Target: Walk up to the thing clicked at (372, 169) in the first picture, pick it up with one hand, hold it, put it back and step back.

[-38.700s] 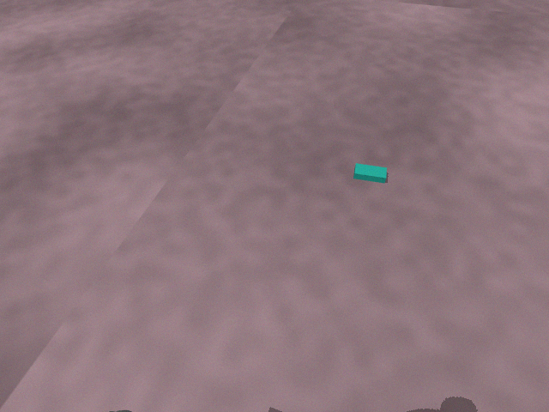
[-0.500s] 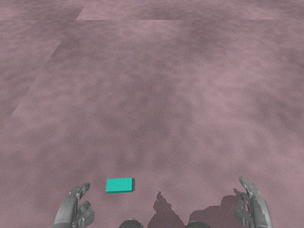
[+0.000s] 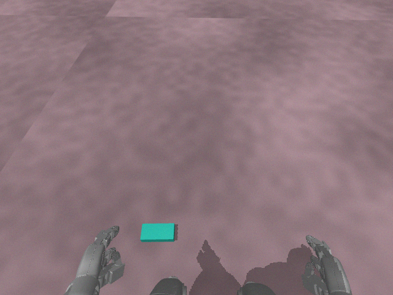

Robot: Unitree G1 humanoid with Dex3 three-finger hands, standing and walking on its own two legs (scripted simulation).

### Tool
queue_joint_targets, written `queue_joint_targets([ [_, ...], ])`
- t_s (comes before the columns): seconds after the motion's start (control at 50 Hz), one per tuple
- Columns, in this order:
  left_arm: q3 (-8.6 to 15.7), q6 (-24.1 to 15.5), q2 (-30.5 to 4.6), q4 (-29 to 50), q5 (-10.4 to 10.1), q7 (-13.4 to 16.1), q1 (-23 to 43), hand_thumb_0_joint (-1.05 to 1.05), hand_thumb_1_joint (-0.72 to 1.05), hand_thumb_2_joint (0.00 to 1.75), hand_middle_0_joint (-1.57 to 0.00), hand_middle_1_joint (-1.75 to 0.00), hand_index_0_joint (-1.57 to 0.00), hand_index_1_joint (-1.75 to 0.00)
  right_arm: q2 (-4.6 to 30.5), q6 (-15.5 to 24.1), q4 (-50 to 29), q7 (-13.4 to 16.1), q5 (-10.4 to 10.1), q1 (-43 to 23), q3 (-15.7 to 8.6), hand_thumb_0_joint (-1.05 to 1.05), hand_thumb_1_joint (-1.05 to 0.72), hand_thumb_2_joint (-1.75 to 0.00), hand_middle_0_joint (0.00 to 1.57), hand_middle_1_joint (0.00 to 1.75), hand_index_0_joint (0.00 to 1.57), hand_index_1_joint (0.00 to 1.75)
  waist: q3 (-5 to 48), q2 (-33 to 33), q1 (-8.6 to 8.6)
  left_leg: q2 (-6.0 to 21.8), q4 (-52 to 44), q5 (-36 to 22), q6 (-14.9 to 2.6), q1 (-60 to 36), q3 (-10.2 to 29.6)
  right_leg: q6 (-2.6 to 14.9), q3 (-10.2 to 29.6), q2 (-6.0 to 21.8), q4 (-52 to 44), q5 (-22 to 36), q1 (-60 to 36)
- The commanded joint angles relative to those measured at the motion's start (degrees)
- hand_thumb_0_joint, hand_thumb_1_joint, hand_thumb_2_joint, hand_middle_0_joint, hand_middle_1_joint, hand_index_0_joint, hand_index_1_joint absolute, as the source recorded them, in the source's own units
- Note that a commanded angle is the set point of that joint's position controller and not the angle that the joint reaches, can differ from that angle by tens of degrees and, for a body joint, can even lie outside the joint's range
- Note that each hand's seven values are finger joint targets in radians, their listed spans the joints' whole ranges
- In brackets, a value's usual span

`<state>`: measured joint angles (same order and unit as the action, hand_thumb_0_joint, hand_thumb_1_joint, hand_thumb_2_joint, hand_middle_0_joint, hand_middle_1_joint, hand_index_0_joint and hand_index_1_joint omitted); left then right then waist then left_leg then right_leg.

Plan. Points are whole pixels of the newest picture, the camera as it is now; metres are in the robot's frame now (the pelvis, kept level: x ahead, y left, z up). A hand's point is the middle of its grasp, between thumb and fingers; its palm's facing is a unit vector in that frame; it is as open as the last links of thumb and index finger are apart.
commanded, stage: stand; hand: left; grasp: from above
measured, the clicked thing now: (158, 232) +0.45 +0.24 -0.70
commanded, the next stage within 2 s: none
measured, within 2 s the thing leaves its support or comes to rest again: neither
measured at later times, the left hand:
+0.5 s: hand out of the picture +0.05 +0.24 -0.12, palm faces +0.04 -0.95 -0.31, open 7.4 cm
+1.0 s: hand out of the picture +0.02 +0.24 -0.10, palm faces +0.03 -0.94 -0.35, open 7.4 cm
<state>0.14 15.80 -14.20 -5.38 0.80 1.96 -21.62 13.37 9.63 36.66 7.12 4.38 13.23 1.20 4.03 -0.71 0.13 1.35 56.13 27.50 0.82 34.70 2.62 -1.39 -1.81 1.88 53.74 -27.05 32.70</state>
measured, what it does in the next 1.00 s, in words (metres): rises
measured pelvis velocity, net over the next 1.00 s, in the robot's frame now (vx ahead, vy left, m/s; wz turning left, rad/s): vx -0.01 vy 0.00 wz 0.01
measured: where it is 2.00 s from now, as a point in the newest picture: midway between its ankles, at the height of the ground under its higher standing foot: outside the picture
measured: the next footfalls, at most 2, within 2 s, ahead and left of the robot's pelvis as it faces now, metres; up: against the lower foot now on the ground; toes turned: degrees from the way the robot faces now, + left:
none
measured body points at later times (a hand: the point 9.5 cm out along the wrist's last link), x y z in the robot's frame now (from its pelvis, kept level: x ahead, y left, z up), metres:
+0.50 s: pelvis -0.01 +0.01 +0.05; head -0.01 +0.02 +0.50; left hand +0.05 +0.29 -0.09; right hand +0.07 -0.27 -0.08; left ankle +0.01 +0.13 -0.68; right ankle +0.00 -0.14 -0.68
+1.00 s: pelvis -0.01 +0.00 +0.06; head -0.01 -0.01 +0.51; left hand +0.02 +0.29 -0.08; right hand +0.05 -0.29 -0.08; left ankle +0.01 +0.13 -0.68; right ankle +0.00 -0.14 -0.68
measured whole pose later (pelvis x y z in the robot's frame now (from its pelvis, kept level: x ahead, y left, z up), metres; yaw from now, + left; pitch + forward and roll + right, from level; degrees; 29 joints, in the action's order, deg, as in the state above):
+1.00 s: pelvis -0.01 +0.00 +0.06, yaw +0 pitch -4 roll +0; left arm 1.8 0.2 -17.1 -64.6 1.8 1.5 -10.8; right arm 17.5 -0.6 63.6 0.5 1.7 9.6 -2.1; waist -4.1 -1.0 -0.8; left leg 0.6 22.8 10.7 1.0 7.7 1.7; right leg -1.7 -1.9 2.6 22.5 -11.3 6.7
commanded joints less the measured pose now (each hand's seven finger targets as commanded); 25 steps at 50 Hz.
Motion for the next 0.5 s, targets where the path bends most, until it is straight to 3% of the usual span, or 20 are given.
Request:
queue_joint_targets([
  [0.0, 5.08, -12.28, -11.27, -11.85, 3.2, 0.75, 6.37, 0.0, 0.9, 0.9, -0.2, -0.3, -0.2, -0.3, 12.79, -3.6, -0.33, -3.79, 1.28, -3.62, -5.43, 0.0, -0.9, -0.9, 0.2, 0.3, 0.2, 0.3, 2.47, -1.09, -1.12, 0.56, -14.24, -20.98, -4.62, -9.53, 2.56, 5.13, 4.86, 2.09, -10.51, 14.54, -10.54],
  [0.04, 5.21, -13.04, -11.05, -16.26, 2.68, 0.45, 7.82, 0.0, 0.9, 0.9, -0.2, -0.3, -0.2, -0.3, 11.49, -4.19, 1.72, -5.35, -0.95, -4.32, -5.61, 0.0, -0.9, -0.9, 0.2, 0.3, 0.2, 0.3, 2.59, 1.28, -1.92, 0.01, -15.71, -18.11, -4.17, -11.88, 1.26, 4.42, 5.65, 3.04, -12.23, 13.53, -11.05],
  [0.08, 5.41, -13.61, -10.7, -20.71, 2.1, 0.37, 8.75, 0.0, 0.9, 0.9, -0.2, -0.3, -0.2, -0.3, 11.75, -4.61, 2.97, -5.81, -1.46, -5.49, -6.07, 0.0, -0.9, -0.9, 0.2, 0.3, 0.2, 0.3, 2.93, 1.06, -2.23, 0.38, -16.5, -18.13, -4.1, -13.62, 2.23, 3.77, 4.97, 2.78, -14.02, 13.19, -11.1],
  [0.14, 5.39, -15.1, -11.42, -26.97, 2.33, 0.6, 10.51, 0.0, 0.9, 0.9, -0.2, -0.3, -0.2, -0.3, 10.87, -5.83, 5.85, -6.27, -1.63, -5.25, -6.3, 0.0, -0.9, -0.9, 0.2, 0.3, 0.2, 0.3, 3.05, 4.35, -1.26, -0.41, -16.53, -16.78, -4.03, -14.93, 0.92, 3.89, 6.99, 4.75, -18.3, 15.51, -14.36],
  [0.18, 5.47, -15.85, -11.79, -29.92, 2.22, 0.55, 11.99, 0.0, 0.9, 0.9, -0.2, -0.3, -0.2, -0.3, 11.12, -6.41, 7.68, -6.06, -1.38, -4.37, -6.37, 0.0, -0.9, -0.9, 0.2, 0.3, 0.2, 0.3, 1.26, 3.65, -0.54, 0.06, -18.77, -15.94, -4.07, -17.5, 1.26, 3.69, 7.29, 4.96, -20.0, 13.75, -12.86],
  [0.24, 5.31, -16.12, -11.22, -34.57, 1.78, 0.69, 11.52, 0.0, 0.9, 0.9, -0.2, -0.3, -0.2, -0.3, 11.95, -6.9, 9.73, -5.95, -1.3, -5.1, -6.71, 0.0, -0.9, -0.9, 0.2, 0.3, 0.2, 0.3, -0.7, -0.09, -1.32, 1.43, -22.41, -16.6, -4.38, -18.0, 3.42, 2.79, 4.77, 3.62, -20.61, 14.68, -14.95],
  [0.3, 5.2, -16.56, -11.72, -38.85, 1.57, 0.74, 11.21, 0.0, 0.9, 0.9, -0.2, -0.3, -0.2, -0.3, 11.97, -7.22, 12.09, -5.58, -1.65, -4.56, -6.53, 0.0, -0.9, -0.9, 0.2, 0.3, 0.2, 0.3, -1.94, 1.2, -1.14, 1.9, -24.68, -21.03, -3.8, -19.33, 3.63, 2.9, 4.79, 3.89, -22.57, 18.6, -17.73],
  [0.38, 4.85, -16.39, -11.66, -43.43, 1.1, 0.72, 10.68, 0.0, 0.9, 0.9, -0.2, -0.3, -0.2, -0.3, 13.36, -7.45, 15.15, -5.15, -2.0, -4.41, -6.43, 0.0, -0.9, -0.9, 0.2, 0.3, 0.2, 0.3, -2.43, -2.2, -1.32, 3.34, -29.55, -21.69, -3.67, -22.18, 5.14, 2.54, 3.89, 3.42, -24.84, 18.68, -20.23],
  [0.48, 4.38, -16.31, -11.93, -48.49, 1.01, 0.56, 11.0, 0.0, 0.9, 0.9, -0.2, -0.3, -0.2, -0.3, 13.43, -7.95, 18.06, -4.96, -2.46, -4.87, -6.13, 0.0, -0.9, -0.9, 0.2, 0.3, 0.2, 0.3, -5.22, -1.53, -1.15, 3.47, -34.07, -17.7, -2.94, -22.39, 5.09, 2.15, 4.1, 3.79, -29.78, 16.75, -23.56],
])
